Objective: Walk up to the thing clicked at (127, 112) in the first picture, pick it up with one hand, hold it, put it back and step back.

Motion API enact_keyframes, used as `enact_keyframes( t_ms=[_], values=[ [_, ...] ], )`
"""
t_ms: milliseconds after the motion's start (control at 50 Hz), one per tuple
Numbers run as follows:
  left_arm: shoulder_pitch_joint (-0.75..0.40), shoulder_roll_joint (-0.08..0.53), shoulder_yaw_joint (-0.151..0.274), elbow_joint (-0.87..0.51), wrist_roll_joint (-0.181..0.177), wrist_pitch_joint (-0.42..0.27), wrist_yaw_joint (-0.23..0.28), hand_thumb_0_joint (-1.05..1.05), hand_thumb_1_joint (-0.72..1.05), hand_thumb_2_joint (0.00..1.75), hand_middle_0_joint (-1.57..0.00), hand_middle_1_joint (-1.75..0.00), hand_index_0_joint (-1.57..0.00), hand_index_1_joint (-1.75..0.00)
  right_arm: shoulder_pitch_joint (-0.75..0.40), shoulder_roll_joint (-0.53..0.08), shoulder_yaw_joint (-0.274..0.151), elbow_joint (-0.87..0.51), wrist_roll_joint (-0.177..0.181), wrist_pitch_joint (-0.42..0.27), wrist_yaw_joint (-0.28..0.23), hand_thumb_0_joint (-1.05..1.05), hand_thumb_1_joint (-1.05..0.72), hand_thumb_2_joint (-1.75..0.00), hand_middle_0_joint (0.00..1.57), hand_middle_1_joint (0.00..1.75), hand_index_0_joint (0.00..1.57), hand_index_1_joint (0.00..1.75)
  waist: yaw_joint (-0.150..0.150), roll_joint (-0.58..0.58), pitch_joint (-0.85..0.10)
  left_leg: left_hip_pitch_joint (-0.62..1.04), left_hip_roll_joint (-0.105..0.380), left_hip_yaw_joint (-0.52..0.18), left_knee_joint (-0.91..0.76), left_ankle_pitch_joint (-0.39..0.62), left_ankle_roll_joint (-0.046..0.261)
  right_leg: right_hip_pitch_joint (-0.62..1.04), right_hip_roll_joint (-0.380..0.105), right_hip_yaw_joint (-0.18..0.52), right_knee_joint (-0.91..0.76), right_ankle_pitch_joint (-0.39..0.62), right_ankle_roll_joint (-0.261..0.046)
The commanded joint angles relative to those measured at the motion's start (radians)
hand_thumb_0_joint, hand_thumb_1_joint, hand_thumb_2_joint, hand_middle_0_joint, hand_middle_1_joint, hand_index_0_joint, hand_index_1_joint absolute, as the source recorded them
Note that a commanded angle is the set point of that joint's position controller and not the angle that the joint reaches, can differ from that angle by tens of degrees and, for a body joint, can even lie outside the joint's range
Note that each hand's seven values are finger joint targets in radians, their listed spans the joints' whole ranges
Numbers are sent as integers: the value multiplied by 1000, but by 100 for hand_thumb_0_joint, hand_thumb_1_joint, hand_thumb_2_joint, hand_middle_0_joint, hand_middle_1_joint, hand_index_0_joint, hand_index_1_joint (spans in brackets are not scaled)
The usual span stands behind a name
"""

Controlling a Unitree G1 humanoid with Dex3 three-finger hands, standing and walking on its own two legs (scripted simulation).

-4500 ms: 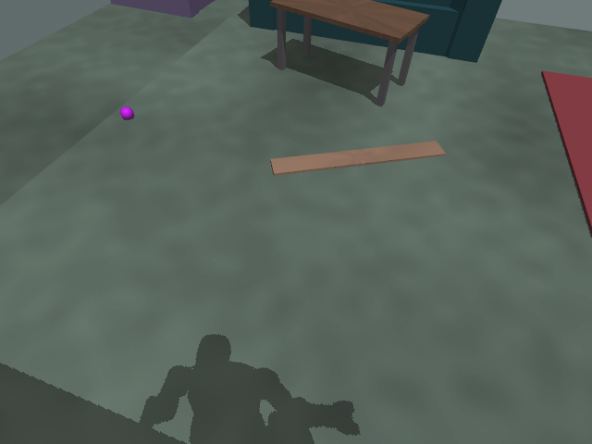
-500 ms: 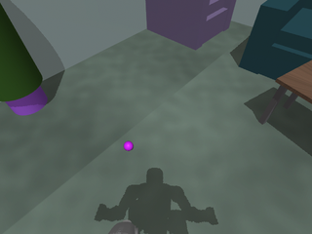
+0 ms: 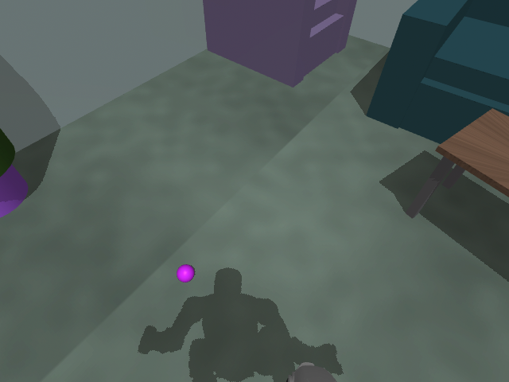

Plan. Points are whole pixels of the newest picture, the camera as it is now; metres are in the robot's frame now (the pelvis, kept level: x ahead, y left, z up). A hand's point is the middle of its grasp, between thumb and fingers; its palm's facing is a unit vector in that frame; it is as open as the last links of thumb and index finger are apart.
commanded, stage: walk up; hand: left
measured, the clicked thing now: (185, 273) +0.62 +0.25 -0.73
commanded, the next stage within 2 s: stand in 1.96 s
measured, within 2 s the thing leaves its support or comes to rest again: neither
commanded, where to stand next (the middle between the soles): +0.24 +0.00 m, yaw +1 degrees
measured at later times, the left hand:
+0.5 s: hand (86, 379) +0.17 +0.29 -0.17, palm faces -0.01 -0.93 -0.37, open 7.4 cm
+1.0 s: hand (113, 319) +0.26 +0.26 -0.14, palm faces -0.02 -0.93 -0.37, open 7.4 cm
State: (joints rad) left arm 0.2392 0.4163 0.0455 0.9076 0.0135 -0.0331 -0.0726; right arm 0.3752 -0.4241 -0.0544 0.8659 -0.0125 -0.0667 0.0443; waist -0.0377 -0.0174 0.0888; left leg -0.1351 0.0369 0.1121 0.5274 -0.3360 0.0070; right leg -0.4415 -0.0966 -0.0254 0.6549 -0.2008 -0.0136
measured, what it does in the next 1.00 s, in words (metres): walks ahead: right foot, then left foot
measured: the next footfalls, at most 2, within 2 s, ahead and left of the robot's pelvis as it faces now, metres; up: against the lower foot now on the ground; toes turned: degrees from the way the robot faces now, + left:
right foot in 0.04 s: +0.16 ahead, -0.14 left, +0.00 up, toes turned -3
left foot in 0.42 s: +0.24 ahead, +0.13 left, +0.00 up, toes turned +2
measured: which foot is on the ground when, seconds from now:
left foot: down 0.00-0.06, up 0.08-0.40, down 0.42-1.00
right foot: up 0.00-0.02, down 0.04-0.42, up 0.44-0.70, down 0.72-1.00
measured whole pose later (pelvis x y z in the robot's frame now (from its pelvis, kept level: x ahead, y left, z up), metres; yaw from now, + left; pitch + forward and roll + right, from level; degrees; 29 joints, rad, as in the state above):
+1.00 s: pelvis +0.18 +0.00 +0.00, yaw +0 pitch -3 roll +0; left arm 0.12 0.36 -0.01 1.05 0.00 -0.02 0.00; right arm 0.11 -0.36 0.01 1.06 0.01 -0.01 0.02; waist 0.01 0.02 0.08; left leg -0.25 0.03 0.03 0.54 -0.24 -0.01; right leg -0.22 -0.04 -0.03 0.55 -0.28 0.02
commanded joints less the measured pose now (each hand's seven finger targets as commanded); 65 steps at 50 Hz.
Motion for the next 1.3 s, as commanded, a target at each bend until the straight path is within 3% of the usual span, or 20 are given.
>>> enact_keyframes(
  t_ms=[0,20,40,60,160,240,300,360,380,400,420,440,520,660,680,720,740,780,840,1280],
  values=[
    [126,205,79,-35,-3,-56,25,0,90,90,-20,-30,-20,-30,-39,-214,-54,-99,7,-19,-18,0,-90,-90,20,30,20,30,97,7,-104,-188,156,-133,76,173,140,369,63,-15,-144,-6,-26],
    [196,266,101,-28,5,-68,36,0,90,90,-20,-30,-20,-30,0,-152,-33,-106,9,-20,-18,0,-90,-90,20,30,20,30,129,-177,-156,-300,65,-50,349,139,100,501,-48,160,-259,-161,-71],
    [219,341,113,-53,0,-75,47,0,90,90,-20,-30,-20,-30,17,-110,-14,-122,10,-17,-16,0,-90,-90,20,30,20,30,124,-302,-156,-506,-45,-50,547,-168,41,565,-302,591,-385,-276,-157],
    [185,355,108,-59,-11,-67,45,0,90,90,-20,-30,-20,-30,-40,-217,-45,-101,1,-6,-30,0,-90,-90,20,30,20,30,131,-177,-99,-545,-18,-124,610,-206,39,480,-350,676,-402,-281,-259],
    [55,263,76,-101,-17,-62,51,0,90,90,-20,-30,-20,-30,16,-204,-53,-25,7,8,-10,0,-90,-90,20,30,20,30,46,-166,-21,-402,52,-138,462,-20,19,233,-167,235,-391,-89,-199],
    [45,262,74,-123,-2,-60,52,0,90,90,-20,-30,-20,-30,-35,-172,-52,-27,-8,16,4,0,-90,-90,20,30,20,30,57,-169,-11,-342,52,-91,286,26,-4,165,-156,159,-385,-111,-209],
    [35,241,54,-124,-3,-47,59,0,90,90,-20,-30,-20,-30,-78,-144,-42,-20,-2,10,-10,0,-90,-90,20,30,20,30,59,-142,-52,-202,24,-65,170,116,-11,113,-152,107,-282,130,-195],
    [-13,204,28,-116,-15,-24,67,0,90,90,-20,-30,-20,-30,-50,-148,-45,19,-3,-2,-32,0,-90,-90,20,30,20,30,9,-50,-103,-2,-20,-55,6,218,8,34,-101,44,-73,141,-133],
    [9,158,11,-115,-19,-16,68,0,90,90,-20,-30,-20,-30,-22,-196,-52,26,-10,-8,-41,0,-90,-90,20,30,20,30,-3,71,-131,64,62,-157,-83,223,36,-12,-56,13,34,47,-84],
    [51,113,-2,-133,-22,-13,63,0,90,90,-20,-30,-20,-30,16,-288,-77,11,-15,-16,-42,0,-90,-90,20,30,20,30,2,258,-151,110,264,-484,-179,112,113,-123,70,-49,240,-249,-24],
    [86,197,26,-92,-18,1,77,0,90,90,-20,-30,-20,-30,1,-358,-91,2,3,-12,-39,0,-90,-90,20,30,20,30,-5,222,-139,37,374,-670,-258,-108,235,-129,85,26,345,-413,-28],
    [82,238,33,-66,-10,6,82,0,90,90,-20,-30,-20,-30,-42,-330,-92,-4,8,-6,-40,0,-90,-90,20,30,20,30,10,150,-89,-1,362,-652,-262,-174,254,-148,56,65,416,-381,-27],
    [135,218,38,1,-6,8,69,0,90,90,-20,-30,-20,-30,-159,-260,-62,-25,-2,-2,-45,0,-90,-90,20,30,20,30,52,214,-48,-135,224,-363,-241,-112,182,-51,14,55,300,-237,-16],
    [125,161,41,51,9,-6,79,0,90,90,-20,-30,-20,-30,-249,-206,-27,-37,5,30,-39,0,-90,-90,20,30,20,30,77,143,-104,-289,179,-235,-52,8,139,269,72,-19,-99,-73,-12],
    [98,176,44,46,13,-14,84,0,90,90,-20,-30,-20,-30,-233,-161,-9,-29,12,34,-39,0,-90,-90,20,30,20,30,76,72,-103,-314,144,-213,-8,0,92,298,48,36,-183,-60,-27],
    [-14,278,50,14,13,-30,87,0,90,90,-20,-30,-20,-30,-216,-109,8,-11,20,40,-43,0,-90,-90,20,30,20,30,34,-136,-52,-302,-10,-101,163,-95,9,151,-229,432,-363,-146,-150],
    [-90,281,43,5,7,-26,82,0,90,90,-20,-30,-20,-30,-209,-152,-8,26,17,40,-49,0,-90,-90,20,30,20,30,19,-108,-48,-171,9,-122,173,-119,11,63,-228,387,-304,-82,-185],
    [-112,215,18,19,-7,-23,82,0,90,90,-20,-30,-20,-30,-202,-164,-6,69,25,25,-46,0,-90,-90,20,30,20,30,2,-47,-91,-55,37,-140,17,128,24,79,-109,179,-210,92,-90],
    [-81,189,8,56,-16,-16,77,0,90,90,-20,-30,-20,-30,-253,-193,-1,95,25,17,-42,0,-90,-90,20,30,20,30,45,-56,-143,-63,101,-222,-21,270,62,182,-15,87,-189,65,-26],
    [-240,156,-4,178,-10,-3,73,0,90,90,-20,-30,-20,-30,-358,-149,21,241,9,25,-44,0,-90,-90,20,30,20,30,37,17,-151,10,91,-183,-215,301,14,342,-38,68,-375,92,-4]
  ],
)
